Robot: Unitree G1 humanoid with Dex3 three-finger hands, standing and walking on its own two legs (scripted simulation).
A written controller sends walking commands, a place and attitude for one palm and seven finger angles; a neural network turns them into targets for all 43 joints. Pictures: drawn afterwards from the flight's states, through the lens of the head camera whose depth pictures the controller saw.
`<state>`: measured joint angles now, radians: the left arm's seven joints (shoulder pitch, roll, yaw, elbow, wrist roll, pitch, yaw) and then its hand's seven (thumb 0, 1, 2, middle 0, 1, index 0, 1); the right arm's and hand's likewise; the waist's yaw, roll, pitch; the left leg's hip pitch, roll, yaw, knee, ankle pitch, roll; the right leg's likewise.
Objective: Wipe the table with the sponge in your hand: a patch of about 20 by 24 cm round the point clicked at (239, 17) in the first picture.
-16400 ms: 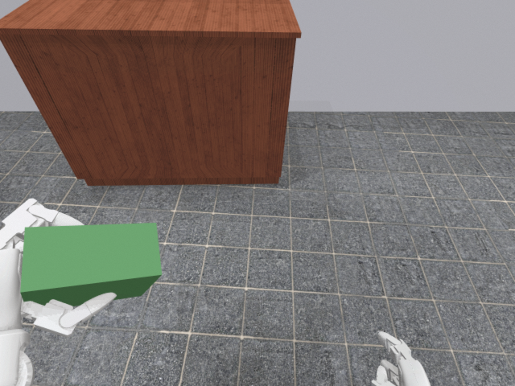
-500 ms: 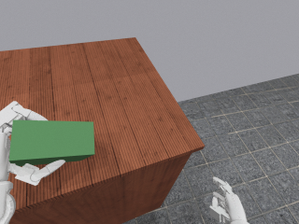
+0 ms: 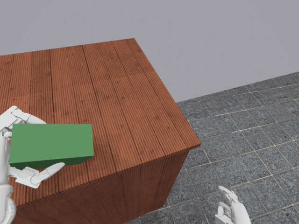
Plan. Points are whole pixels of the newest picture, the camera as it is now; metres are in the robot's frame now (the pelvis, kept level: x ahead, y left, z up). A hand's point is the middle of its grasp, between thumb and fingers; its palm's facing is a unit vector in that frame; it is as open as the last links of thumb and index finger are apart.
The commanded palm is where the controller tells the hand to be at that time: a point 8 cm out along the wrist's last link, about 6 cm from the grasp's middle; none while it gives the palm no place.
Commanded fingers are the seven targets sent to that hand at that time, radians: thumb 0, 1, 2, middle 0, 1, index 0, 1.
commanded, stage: shuffle to correct the standing spot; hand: left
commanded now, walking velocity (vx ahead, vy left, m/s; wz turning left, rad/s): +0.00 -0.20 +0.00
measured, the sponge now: (64, 146) +0.23 +0.21 +0.13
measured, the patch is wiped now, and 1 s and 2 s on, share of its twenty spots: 0.00 0.00 0.00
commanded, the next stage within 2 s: none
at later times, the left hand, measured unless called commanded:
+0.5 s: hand (66, 149) +0.22 +0.19 +0.16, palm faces +0.36 -0.85 -0.39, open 10.5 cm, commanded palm +0.16 +0.22 +0.17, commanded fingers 0.00 0.10 1.30 -1.20 -1.60 -1.20 -1.60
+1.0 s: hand (79, 147) +0.22 +0.17 +0.16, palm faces +0.33 -0.85 -0.41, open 10.5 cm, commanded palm +0.16 +0.21 +0.17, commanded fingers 0.00 0.10 1.30 -1.20 -1.60 -1.20 -1.60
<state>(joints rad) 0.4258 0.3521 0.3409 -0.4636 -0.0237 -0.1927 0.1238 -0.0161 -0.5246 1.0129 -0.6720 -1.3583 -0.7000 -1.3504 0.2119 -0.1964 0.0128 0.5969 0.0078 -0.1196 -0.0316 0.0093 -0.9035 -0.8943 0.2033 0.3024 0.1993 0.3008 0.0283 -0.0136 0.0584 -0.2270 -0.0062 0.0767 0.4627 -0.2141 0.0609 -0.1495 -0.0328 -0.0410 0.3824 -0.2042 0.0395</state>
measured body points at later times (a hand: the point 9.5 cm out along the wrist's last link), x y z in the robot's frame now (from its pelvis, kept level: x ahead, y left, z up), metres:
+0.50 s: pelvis +0.00 -0.05 +0.00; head +0.03 -0.04 +0.44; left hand +0.19 +0.23 +0.18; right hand +0.18 -0.28 -0.08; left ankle +0.03 +0.07 -0.74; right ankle +0.00 -0.15 -0.74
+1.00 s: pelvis +0.01 -0.07 -0.01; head +0.04 -0.05 +0.44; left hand +0.20 +0.21 +0.18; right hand +0.17 -0.30 -0.09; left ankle +0.03 +0.07 -0.74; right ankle +0.00 -0.15 -0.74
